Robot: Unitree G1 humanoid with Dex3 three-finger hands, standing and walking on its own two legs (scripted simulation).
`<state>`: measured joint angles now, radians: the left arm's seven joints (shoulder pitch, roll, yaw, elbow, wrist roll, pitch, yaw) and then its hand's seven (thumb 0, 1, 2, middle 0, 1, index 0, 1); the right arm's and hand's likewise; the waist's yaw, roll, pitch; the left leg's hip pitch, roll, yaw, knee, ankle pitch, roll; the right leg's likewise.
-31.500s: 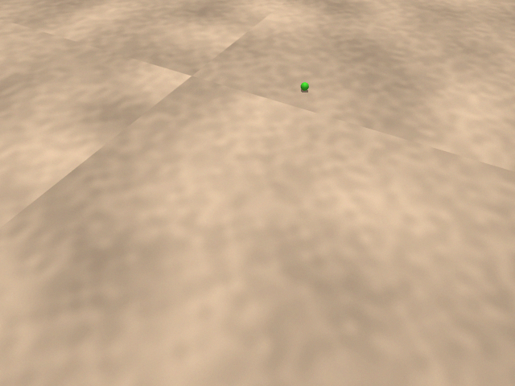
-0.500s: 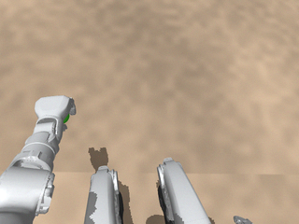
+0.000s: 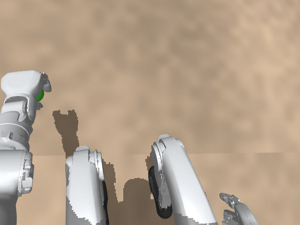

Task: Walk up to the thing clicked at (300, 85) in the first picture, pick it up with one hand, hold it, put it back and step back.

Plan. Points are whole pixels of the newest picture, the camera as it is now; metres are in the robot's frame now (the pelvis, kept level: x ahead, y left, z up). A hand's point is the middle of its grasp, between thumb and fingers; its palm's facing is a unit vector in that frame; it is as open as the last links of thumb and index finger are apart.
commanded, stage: crouch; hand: left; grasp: from above
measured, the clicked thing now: (32, 92) +0.48 +0.27 -0.18
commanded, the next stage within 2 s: lower in 0.68 s
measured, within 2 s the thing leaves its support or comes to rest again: neither
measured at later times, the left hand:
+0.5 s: hand (40, 98) +0.48 +0.27 -0.23, palm faces -0.45 -0.03 -0.89, open 6.7 cm
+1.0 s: hand (43, 101) +0.49 +0.27 -0.27, palm faces -0.48 -0.04 -0.88, open 6.7 cm
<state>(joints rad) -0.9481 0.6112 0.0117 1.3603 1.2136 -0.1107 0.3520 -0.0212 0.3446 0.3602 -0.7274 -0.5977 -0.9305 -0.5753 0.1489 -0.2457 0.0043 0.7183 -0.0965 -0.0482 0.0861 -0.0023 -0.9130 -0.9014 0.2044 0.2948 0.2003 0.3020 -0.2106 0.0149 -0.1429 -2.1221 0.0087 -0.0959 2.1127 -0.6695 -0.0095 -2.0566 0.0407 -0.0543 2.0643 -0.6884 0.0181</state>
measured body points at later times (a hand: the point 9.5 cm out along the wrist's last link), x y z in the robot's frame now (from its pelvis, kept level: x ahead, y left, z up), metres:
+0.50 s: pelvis -0.01 +0.00 -0.06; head +0.24 +0.05 +0.31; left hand +0.50 +0.27 -0.18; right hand +0.02 -0.27 -0.17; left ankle +0.08 +0.12 -0.38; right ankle +0.08 -0.12 -0.38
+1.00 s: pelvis -0.01 +0.00 -0.09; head +0.26 +0.06 +0.27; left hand +0.51 +0.27 -0.22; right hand +0.02 -0.27 -0.18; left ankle +0.08 +0.12 -0.38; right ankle +0.08 -0.12 -0.38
